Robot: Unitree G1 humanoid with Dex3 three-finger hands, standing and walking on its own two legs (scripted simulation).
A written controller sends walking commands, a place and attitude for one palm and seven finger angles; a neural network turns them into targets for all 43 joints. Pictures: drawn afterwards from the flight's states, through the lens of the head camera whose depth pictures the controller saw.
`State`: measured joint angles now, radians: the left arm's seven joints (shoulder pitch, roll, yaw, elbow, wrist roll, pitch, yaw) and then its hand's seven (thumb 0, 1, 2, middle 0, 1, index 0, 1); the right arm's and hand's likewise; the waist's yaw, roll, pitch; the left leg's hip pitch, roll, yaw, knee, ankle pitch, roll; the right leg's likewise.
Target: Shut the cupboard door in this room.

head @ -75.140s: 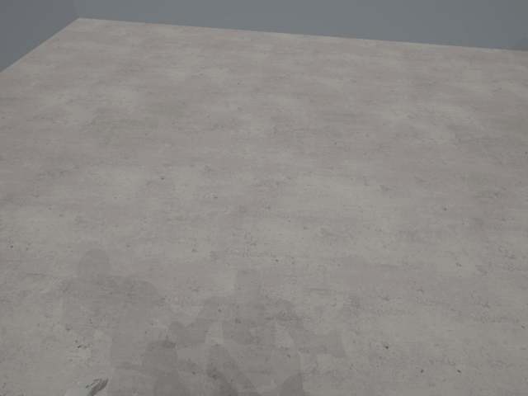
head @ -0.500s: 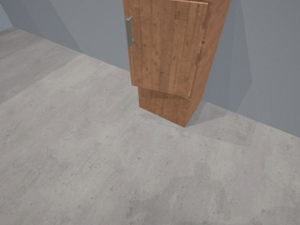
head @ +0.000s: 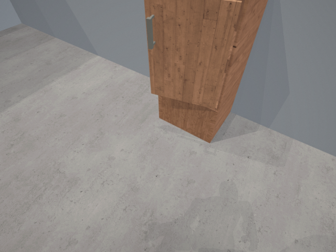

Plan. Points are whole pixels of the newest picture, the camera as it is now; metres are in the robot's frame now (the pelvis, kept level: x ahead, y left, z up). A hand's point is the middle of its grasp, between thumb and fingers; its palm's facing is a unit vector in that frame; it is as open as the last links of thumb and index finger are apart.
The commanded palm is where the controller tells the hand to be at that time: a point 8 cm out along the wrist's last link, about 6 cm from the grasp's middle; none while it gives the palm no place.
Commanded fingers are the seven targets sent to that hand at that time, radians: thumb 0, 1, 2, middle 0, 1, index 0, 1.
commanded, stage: walk to a spot facing it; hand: left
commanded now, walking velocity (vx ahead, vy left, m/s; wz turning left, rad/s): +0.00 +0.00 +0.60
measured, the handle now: (151, 32) +1.06 +0.12 +0.02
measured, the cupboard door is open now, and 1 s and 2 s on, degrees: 14 14 14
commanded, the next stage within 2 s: turn to face it in 1.02 s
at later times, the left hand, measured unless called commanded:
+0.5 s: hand out of the picture +0.06 +0.28 -0.16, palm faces +0.24 -0.95 -0.22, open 7.4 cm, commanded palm none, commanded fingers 0.00 0.90 0.90 -0.20 -0.30 -0.20 -0.30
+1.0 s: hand out of the picture +0.09 +0.23 -0.17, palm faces +0.54 -0.81 -0.22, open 7.3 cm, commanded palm none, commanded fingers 0.00 0.90 0.90 -0.20 -0.30 -0.20 -0.30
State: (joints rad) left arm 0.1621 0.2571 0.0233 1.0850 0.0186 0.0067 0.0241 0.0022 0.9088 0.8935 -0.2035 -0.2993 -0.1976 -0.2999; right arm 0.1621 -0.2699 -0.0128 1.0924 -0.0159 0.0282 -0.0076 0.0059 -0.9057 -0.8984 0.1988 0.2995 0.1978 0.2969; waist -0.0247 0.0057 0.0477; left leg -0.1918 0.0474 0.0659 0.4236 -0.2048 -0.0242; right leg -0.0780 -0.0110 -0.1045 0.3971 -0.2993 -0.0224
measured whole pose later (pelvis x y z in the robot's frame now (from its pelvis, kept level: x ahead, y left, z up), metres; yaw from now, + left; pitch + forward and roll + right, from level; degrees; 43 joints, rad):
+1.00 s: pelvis +0.20 +0.07 +0.00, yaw +32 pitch +1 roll +0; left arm 0.35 0.16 0.05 1.00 0.04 -0.07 0.01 0.00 0.92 0.89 -0.20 -0.30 -0.20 -0.30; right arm 0.19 -0.23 -0.08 0.95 -0.03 0.02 0.04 0.01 -0.91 -0.90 0.19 0.30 0.19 0.30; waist -0.02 0.01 0.08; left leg -0.62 0.07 0.05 0.97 -0.22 0.00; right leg -0.04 -0.07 -0.25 0.33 -0.31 0.02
